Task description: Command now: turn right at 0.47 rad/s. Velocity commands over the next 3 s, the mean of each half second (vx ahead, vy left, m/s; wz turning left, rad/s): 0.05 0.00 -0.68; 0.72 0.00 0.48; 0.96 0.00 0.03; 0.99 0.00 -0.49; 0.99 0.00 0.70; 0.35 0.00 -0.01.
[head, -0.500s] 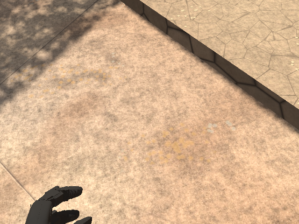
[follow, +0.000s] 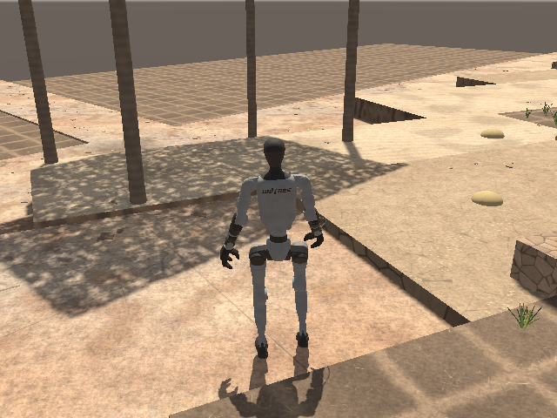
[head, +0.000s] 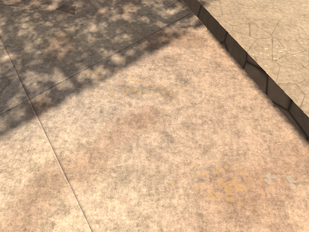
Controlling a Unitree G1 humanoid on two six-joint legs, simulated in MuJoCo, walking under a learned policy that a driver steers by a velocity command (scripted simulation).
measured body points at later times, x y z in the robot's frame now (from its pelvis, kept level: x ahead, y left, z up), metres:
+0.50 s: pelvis +0.01 -0.06 +0.01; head +0.03 -0.11 +0.45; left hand +0.25 +0.15 -0.07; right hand +0.05 -0.40 -0.10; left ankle +0.08 +0.08 -0.65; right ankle -0.02 -0.13 -0.74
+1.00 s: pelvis +0.30 -0.07 -0.04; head +0.33 -0.07 +0.40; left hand +0.33 +0.21 -0.18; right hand +0.41 -0.36 -0.14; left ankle +0.40 -0.02 -0.74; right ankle -0.01 -0.14 -0.69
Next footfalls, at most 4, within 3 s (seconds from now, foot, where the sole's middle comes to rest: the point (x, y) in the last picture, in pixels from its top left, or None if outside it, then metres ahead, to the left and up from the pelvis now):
0.28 right None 0.01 -0.15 -0.78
0.96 left None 0.44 -0.02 -0.78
1.44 right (182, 146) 0.93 -0.11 -0.78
1.88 left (169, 84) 1.38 -0.04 -0.78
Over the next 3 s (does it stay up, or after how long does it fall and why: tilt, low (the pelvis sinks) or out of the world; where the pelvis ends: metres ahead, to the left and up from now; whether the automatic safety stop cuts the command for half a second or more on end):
stays up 1.98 -0.21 0.01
